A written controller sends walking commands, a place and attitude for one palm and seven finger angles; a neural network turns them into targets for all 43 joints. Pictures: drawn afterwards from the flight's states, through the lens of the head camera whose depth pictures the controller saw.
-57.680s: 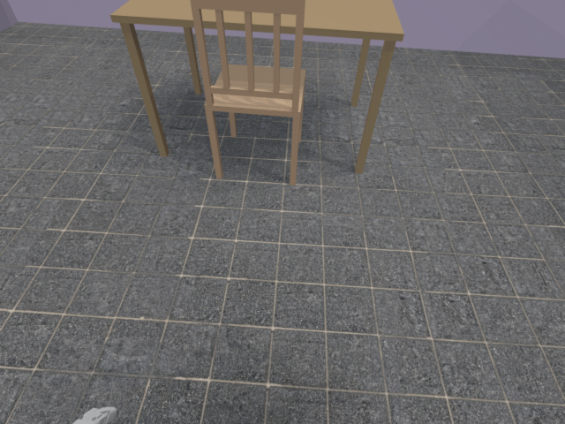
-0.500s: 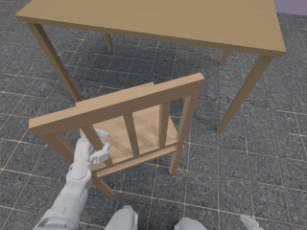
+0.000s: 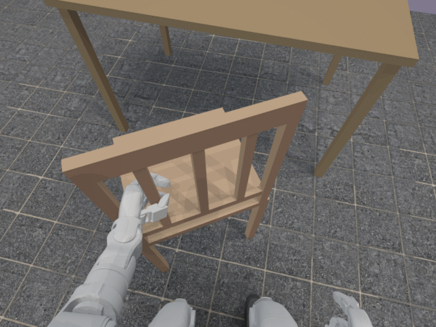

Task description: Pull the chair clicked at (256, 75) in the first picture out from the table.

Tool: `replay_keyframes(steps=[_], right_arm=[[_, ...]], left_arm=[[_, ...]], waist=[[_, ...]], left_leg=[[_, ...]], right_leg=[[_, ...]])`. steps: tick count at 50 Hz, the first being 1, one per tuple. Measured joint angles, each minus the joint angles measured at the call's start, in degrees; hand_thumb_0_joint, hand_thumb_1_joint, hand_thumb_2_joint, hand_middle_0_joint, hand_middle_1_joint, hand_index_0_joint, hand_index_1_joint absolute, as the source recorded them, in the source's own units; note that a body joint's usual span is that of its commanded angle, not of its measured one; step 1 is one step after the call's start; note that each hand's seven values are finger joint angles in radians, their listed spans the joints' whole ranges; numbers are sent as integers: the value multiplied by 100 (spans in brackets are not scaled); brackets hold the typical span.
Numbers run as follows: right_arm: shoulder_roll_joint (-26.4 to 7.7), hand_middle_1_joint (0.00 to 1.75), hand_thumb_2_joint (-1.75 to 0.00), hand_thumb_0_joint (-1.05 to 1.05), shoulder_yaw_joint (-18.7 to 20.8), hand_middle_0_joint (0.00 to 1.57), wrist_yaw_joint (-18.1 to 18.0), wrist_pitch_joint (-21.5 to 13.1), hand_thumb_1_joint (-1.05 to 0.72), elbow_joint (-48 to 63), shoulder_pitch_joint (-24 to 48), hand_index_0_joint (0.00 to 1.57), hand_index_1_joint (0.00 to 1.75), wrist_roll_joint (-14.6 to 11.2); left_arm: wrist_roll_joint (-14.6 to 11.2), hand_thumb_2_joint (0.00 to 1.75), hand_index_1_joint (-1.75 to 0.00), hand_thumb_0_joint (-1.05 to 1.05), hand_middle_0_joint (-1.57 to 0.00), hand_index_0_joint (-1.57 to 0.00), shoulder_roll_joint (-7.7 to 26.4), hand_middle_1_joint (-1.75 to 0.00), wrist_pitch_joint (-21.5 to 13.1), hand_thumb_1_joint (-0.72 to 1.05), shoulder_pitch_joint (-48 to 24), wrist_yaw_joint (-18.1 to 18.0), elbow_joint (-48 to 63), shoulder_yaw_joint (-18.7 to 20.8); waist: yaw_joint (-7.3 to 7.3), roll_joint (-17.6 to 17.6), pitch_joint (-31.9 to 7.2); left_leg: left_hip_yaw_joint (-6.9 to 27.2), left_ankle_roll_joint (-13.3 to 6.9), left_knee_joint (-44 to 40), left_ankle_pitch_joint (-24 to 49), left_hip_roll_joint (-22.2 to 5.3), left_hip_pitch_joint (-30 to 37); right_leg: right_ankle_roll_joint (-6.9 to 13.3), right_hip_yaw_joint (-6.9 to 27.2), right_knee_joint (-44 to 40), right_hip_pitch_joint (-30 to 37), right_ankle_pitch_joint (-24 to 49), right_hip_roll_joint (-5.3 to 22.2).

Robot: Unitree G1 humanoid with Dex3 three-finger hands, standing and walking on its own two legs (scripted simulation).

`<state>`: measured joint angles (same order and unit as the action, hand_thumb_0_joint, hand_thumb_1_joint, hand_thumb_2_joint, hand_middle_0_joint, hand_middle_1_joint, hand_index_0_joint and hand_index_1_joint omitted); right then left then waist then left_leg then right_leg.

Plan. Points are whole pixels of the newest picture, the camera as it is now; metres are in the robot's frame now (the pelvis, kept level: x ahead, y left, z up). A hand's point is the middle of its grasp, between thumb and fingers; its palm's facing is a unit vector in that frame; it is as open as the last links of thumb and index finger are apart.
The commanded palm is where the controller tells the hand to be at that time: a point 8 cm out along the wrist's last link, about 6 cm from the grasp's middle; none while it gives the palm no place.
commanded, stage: step backward, pulling the chair out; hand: left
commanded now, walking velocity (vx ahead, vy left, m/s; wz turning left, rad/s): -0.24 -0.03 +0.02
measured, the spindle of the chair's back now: (201, 184) +0.41 +0.04 -0.08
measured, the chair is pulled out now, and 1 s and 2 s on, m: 0.42 0.56 0.56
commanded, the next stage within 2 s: stop walking, hand still on the chair in 0.42 s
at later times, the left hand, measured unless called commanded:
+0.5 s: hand (155, 237) +0.28 +0.13 -0.06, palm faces +0.02 -0.98 -0.18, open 5.5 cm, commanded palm +0.26 +0.18 -0.06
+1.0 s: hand (145, 276) +0.21 +0.14 -0.06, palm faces +0.04 -0.98 -0.17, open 5.6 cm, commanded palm +0.19 +0.19 -0.04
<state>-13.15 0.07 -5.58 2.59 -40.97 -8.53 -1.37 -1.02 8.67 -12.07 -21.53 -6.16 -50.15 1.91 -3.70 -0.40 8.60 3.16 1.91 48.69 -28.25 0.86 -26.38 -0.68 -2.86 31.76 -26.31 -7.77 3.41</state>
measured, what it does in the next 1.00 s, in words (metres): steps on the spot: right foot, then left foot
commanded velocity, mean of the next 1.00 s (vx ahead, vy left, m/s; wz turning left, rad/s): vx -0.07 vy -0.01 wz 0.01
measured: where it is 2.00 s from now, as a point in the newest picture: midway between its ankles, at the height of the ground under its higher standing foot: outside the picture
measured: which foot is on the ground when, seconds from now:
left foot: down 0.00-0.36, up 0.38-0.48, down 0.50-1.00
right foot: down 0.00-0.06, up 0.08-0.26, down 0.28-1.00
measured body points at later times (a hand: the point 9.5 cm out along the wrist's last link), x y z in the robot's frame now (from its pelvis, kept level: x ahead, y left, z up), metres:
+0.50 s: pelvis -0.07 +0.00 +0.00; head +0.00 -0.01 +0.45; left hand +0.27 +0.18 -0.05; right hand +0.03 -0.28 -0.12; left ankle -0.05 +0.14 -0.72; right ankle -0.06 -0.13 -0.72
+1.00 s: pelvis -0.08 +0.00 +0.01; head -0.06 -0.01 +0.46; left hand +0.20 +0.19 -0.04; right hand +0.01 -0.24 -0.12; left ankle -0.05 +0.14 -0.72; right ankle -0.06 -0.13 -0.72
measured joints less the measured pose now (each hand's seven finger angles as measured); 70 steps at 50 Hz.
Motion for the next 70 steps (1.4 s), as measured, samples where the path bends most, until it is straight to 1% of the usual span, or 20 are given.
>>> replay_keyframes(steps=[2, 3, 4, 7, 9, 11, 14, 15, 18, 22, 24, 25, 27, 29, 34, 39, 43, 50, 56, 70], right_arm=[[-105, 30, -90, 1, -41, 20, -32, 12, -91, -64, -83, 20, 30, -23], [-152, 30, -90, 1, -47, 20, -58, 18, -91, -68, -135, 20, 30, -33], [-139, 30, -90, 1, -38, 20, -90, 36, -91, -82, -154, 20, 30, -37], [-23, 30, -90, 1, -10, 20, -80, 110, -91, -39, -253, 20, 30, 0], [70, 30, -90, 1, -1, 20, -28, 85, -91, -14, -331, 20, 30, 26], [148, 30, -90, 1, 2, 20, 46, 19, -91, -23, -381, 20, 30, 25], [235, 30, -90, 1, -43, 20, 121, -92, -91, -62, -391, 20, 30, 30], [228, 30, -90, 1, -62, 20, 137, -109, -91, -96, -322, 20, 30, 29], [162, 30, -90, 1, -75, 20, 112, -80, -91, -118, -116, 20, 30, -26], [-14, 30, -90, 1, -15, 20, 9, 4, -91, -47, -93, 20, 30, -96], [-177, 30, -90, 1, 21, 20, -35, 19, -91, 4, -132, 20, 30, -95], [-267, 30, -90, 1, 45, 20, -60, 29, -91, 36, -165, 20, 30, -94], [-363, 30, -90, 1, 118, 20, -105, 64, -91, 50, -165, 20, 30, -91], [-355, 30, -90, 1, 142, 20, -115, 124, -91, 139, -149, 20, 30, -92], [-161, 30, -90, 1, 51, 20, -80, 65, -91, 359, -292, 20, 30, -92], [142, 30, -90, 1, -131, 20, -7, -28, -91, 261, -490, 20, 30, -118], [254, 30, -90, 1, -213, 20, 25, -63, -91, 81, -612, 20, 30, -95], [161, 30, -90, 1, -140, 20, -12, -152, -91, -158, -622, 20, 30, -49], [10, 30, -90, 1, -18, 20, -42, -207, -91, -143, -449, 20, 30, -49], [98, 30, -90, 1, -52, 20, -33, -177, -91, 168, -153, 20, 30, -54]], left_arm=[[33, 73, -145, 3, -25, -50, -55, -123, 43, 64, -28, 7, -20, -109], [40, 73, -145, 3, -24, -50, -58, -124, 69, 64, -55, 23, -17, -198], [34, 73, -145, 2, -24, -50, -24, -125, 106, 64, -111, 36, -19, -289], [-50, 73, -145, 3, -22, -50, 44, -126, 218, 65, -135, 59, -37, -412], [-125, 73, -145, 4, -21, -50, 52, -125, 238, 66, -93, 82, -98, -403], [-163, 74, -145, 4, -21, -50, 48, -124, 185, 66, -102, 102, -204, -358], [-175, 75, -145, 4, -23, -50, 123, -123, 73, 64, -169, 163, -342, -255], [-175, 76, -145, 4, -24, -50, 143, -123, 32, 63, -213, 163, -397, -185], [-201, 75, -145, 3, -25, -50, 145, -119, -64, 63, -347, 114, -627, 73], [-156, 74, -145, 4, -25, -50, 114, -118, 11, 64, -429, 82, -771, 249], [-131, 73, -145, 3, -24, -50, 66, -118, 72, 64, -391, 65, -726, 234], [-117, 73, -145, 3, -24, -50, 41, -118, 109, 64, -362, 57, -672, 186], [-100, 72, -145, 2, -23, -50, 32, -119, 192, 64, -352, 49, -564, 64], [-113, 72, -145, 2, -21, -50, 65, -120, 342, 65, -304, 34, -335, -15], [-98, 72, -145, 2, -20, -50, 139, -121, 506, 66, -114, 40, 8, -180], [-125, 73, -145, 3, -20, -50, 109, -121, 449, 65, 231, 48, -29, -215], [-161, 75, -145, 4, -21, -50, 12, -119, 357, 64, 574, 51, -130, -152], [-110, 76, -145, 4, -22, -50, -98, -118, 230, 64, 1020, 74, -88, -108], [-31, 75, -145, 4, -23, -50, -110, -118, 141, 63, 1240, 107, 151, -200], [-31, 76, -145, 4, -22, -50, -28, -119, 296, 63, 1474, 59, 577, -240]], waist=[[-25, 19, -68], [-38, 15, -104], [-16, 111, -79], [166, 198, -77], [214, 100, -150], [291, 8, -183], [424, -28, -206], [440, -120, -156], [302, -363, 69], [115, -197, 75], [33, -162, 23], [-2, -176, -9], [-44, -108, 0], [33, 40, 95], [163, 139, 104], [247, 82, -117], [264, -26, -354], [248, -114, -514], [302, -82, -458], [348, 30, -435]], left_leg=[[-77, -25, -762, 349, -51, 381], [-102, -80, -1242, 803, -102, 557], [-142, -131, -1315, 1110, -40, 555], [-233, -179, -1245, 1169, -94, 526], [-199, -153, -1284, 1176, -224, 479], [-180, -113, -1340, 1237, -334, 436], [-244, -18, -1282, 1277, -433, 306], [-231, 24, -1211, 1267, -526, 252], [-163, 46, -1133, 1578, -693, 196], [-72, -14, -628, 777, -390, 161], [-91, -28, -880, 934, -341, 344], [-102, -42, -1115, 1249, -365, 482], [-132, -2, -1391, 1262, -301, 621], [-233, -22, -1470, 1327, -257, 682], [-259, -42, -1479, 1462, -335, 627], [-214, -9, -1497, 1451, -410, 693], [-202, -44, -1498, 1269, -420, 800], [-237, 27, -1689, 1335, -391, 1120], [-309, -3, -1868, 1355, -348, 1281], [-352, 30, -2073, 1419, -389, 1389]], right_leg=[[-75, -37, -25, -35, 63, 92], [-116, -73, 37, -86, 57, 125], [-132, -20, 152, -142, -19, 179], [-62, 128, 1097, -264, -1070, -27], [-14, 85, 1605, -165, -1506, -209], [20, 31, 1424, 171, -1572, -292], [51, 76, 284, 860, -1073, -273], [-26, 73, -15, 982, -1044, -355], [58, 21, -210, 1036, -806, -541], [75, 42, -11, 889, -797, -322], [30, 32, 87, 813, -810, -222], [-1, 10, 164, 770, -832, -194], [-69, 4, 303, 704, -869, -93], [-132, 103, 240, 718, -748, -47], [-71, 129, 106, 702, -569, -134], [-17, 80, 37, 795, -523, -209], [11, 76, -2, 908, -582, -231], [-23, 126, -107, 1180, -670, -209], [-59, 187, -230, 1294, -657, -165], [-32, 220, -399, 1364, -595, -208]])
